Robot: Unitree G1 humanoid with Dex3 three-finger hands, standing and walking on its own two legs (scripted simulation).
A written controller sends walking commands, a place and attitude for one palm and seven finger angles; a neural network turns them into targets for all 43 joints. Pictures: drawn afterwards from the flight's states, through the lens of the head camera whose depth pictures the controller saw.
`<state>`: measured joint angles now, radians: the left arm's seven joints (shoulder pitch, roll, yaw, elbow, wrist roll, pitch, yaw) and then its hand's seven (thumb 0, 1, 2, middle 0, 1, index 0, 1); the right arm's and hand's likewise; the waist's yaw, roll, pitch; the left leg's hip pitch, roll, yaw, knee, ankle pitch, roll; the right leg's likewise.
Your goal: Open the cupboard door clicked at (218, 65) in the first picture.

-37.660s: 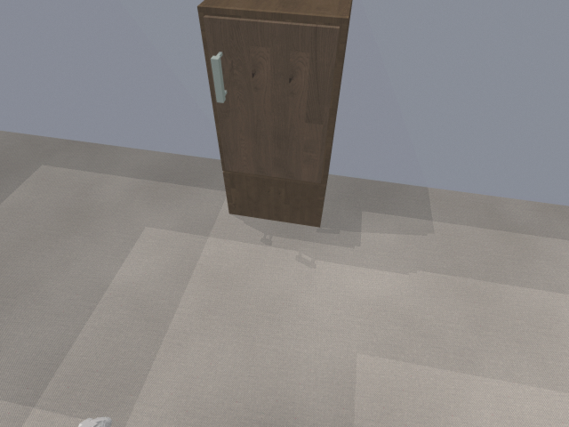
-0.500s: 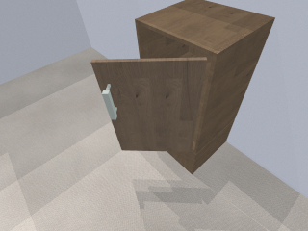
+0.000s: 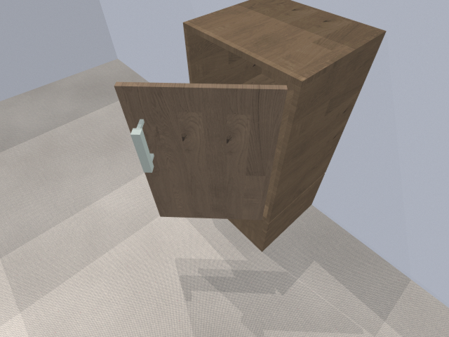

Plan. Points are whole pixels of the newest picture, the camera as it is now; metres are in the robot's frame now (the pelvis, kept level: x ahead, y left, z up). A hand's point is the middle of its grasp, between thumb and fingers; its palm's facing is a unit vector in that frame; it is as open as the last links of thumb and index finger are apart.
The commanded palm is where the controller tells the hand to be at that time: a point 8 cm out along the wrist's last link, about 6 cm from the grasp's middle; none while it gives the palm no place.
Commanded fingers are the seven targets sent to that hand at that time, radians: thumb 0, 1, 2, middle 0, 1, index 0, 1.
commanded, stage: come to a stop and stand still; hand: left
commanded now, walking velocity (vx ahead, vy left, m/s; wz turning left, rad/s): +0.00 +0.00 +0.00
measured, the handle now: (145, 146) +0.59 +0.25 -0.05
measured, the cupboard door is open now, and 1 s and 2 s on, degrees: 45 45 45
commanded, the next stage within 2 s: look again from close up in 0.36 s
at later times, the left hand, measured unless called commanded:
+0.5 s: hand out of the picture +0.03 +0.18 -0.17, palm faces +0.00 -0.98 -0.21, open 7.4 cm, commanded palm none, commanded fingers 0.00 0.90 0.90 -0.20 -0.30 -0.20 -0.30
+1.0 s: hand out of the picture +0.03 +0.19 -0.17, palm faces +0.00 -0.98 -0.21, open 7.4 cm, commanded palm none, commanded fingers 0.00 0.90 0.90 -0.20 -0.30 -0.20 -0.30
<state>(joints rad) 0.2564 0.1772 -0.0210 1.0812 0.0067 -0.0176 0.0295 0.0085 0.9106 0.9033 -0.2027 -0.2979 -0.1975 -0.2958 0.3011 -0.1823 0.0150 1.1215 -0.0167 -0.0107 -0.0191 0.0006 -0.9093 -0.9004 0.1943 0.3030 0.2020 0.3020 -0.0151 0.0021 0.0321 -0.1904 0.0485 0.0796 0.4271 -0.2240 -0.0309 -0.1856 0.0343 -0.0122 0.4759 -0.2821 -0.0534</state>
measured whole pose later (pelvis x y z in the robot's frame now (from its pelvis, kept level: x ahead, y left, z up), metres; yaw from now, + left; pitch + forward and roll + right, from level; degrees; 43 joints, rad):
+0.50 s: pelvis +0.02 +0.00 +0.00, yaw +0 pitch +0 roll +1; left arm 0.27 0.17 -0.01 1.10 0.01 -0.02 0.03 0.01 0.91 0.90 -0.20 -0.30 -0.20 -0.30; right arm 0.23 -0.17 0.01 1.12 -0.01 -0.02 -0.03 0.00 -0.91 -0.90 0.20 0.30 0.20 0.30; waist 0.00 -0.01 0.02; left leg -0.16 0.05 0.09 0.42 -0.25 -0.03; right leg -0.15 0.03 0.00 0.45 -0.30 -0.05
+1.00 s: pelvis +0.02 +0.01 +0.00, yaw +0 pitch -1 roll +1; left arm 0.26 0.18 -0.01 1.10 0.01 -0.02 0.03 0.01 0.90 0.90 -0.20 -0.30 -0.20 -0.30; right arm 0.24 -0.16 0.01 1.14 -0.02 -0.02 -0.03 0.00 -0.91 -0.90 0.20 0.30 0.20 0.30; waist 0.00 -0.02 0.03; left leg -0.15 0.04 0.09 0.40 -0.24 -0.02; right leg -0.14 0.02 0.00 0.43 -0.29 -0.04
